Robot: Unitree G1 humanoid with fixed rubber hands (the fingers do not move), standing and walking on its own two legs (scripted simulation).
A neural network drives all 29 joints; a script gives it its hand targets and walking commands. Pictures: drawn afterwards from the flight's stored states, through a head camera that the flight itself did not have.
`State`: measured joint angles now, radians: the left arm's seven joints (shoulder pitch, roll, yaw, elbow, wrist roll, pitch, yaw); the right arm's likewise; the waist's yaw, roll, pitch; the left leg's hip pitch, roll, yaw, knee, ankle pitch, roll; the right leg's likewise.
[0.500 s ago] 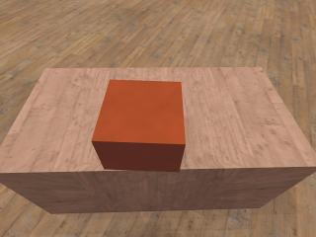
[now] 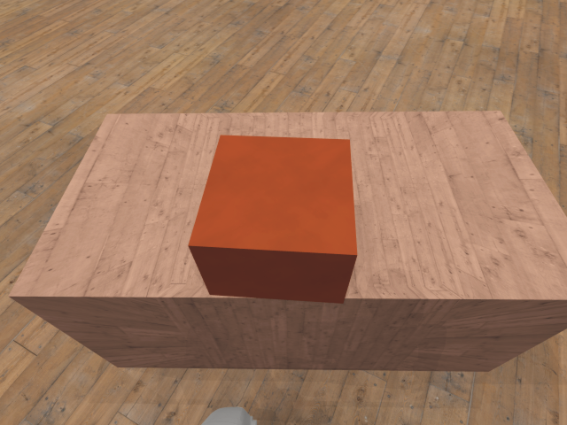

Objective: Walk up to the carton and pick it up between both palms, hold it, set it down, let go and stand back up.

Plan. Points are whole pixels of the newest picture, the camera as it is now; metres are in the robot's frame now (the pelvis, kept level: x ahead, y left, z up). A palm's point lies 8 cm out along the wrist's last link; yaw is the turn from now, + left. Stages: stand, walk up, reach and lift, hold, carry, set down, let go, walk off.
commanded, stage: walk up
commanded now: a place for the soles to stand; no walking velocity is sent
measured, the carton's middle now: (280, 216) +0.51 +0.03 -0.10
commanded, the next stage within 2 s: none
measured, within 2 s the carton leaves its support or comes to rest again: neither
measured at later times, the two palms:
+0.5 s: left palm out of the picture +0.07 +0.32 -0.13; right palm out of the picture +0.07 -0.16 -0.14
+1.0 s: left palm out of the picture +0.10 +0.33 -0.13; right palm out of the picture +0.04 -0.17 -0.13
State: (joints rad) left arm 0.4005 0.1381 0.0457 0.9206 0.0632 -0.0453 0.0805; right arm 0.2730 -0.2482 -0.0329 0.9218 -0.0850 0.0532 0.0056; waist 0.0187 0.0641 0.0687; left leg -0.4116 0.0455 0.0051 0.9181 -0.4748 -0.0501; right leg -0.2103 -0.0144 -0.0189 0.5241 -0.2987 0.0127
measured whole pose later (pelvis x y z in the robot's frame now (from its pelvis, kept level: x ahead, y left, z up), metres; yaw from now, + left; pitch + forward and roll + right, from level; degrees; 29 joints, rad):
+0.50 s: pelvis +0.02 +0.08 -0.01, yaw -6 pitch -3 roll +0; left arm 0.37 0.21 -0.01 0.84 0.00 0.00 0.02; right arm 0.22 -0.24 0.04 0.89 -0.02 0.03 0.00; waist 0.00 0.02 0.05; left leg -0.30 0.05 0.11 0.62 -0.27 0.00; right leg -0.26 0.00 0.00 0.64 -0.33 -0.01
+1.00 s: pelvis +0.03 +0.09 +0.00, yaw -11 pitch -1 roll +1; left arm 0.31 0.25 -0.04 0.95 0.00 -0.01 0.02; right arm 0.24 -0.27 0.05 0.94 -0.02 0.01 -0.01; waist 0.00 -0.01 0.04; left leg -0.23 0.06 0.20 0.51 -0.25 0.01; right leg -0.25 0.02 0.10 0.58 -0.30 0.00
